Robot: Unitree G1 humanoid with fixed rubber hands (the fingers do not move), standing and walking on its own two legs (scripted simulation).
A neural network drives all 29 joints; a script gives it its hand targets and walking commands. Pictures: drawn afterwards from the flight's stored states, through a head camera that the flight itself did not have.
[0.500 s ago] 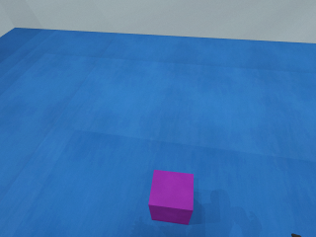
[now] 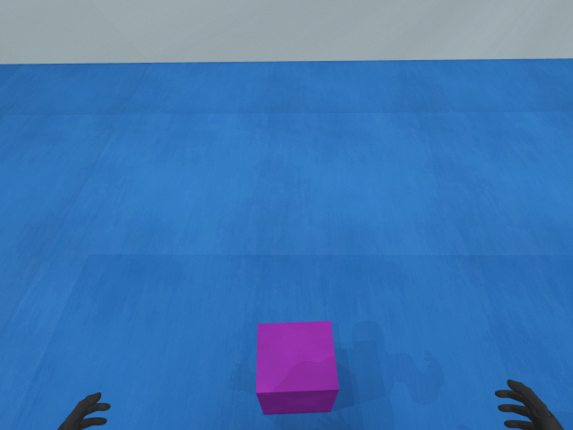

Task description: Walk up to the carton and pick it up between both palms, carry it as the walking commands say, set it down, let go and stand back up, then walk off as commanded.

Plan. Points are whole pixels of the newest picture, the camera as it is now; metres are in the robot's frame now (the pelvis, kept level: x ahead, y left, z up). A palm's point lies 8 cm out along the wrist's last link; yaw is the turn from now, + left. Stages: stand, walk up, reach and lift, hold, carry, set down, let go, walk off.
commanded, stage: walk up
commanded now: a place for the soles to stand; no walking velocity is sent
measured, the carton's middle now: (295, 370) +0.38 +0.01 -0.63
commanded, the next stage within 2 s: reach and lift in 0.94 s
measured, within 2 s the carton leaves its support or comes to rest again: neither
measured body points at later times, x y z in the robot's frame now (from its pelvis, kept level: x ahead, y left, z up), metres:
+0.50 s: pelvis -0.02 -0.01 +0.00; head -0.01 -0.02 +0.45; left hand +0.10 +0.32 -0.10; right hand +0.07 -0.35 -0.11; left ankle -0.04 +0.12 -0.74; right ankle +0.01 -0.15 -0.74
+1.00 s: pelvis -0.03 -0.01 +0.00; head +0.01 -0.02 +0.45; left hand +0.13 +0.31 -0.09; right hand +0.08 -0.34 -0.10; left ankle -0.04 +0.12 -0.74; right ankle +0.01 -0.15 -0.74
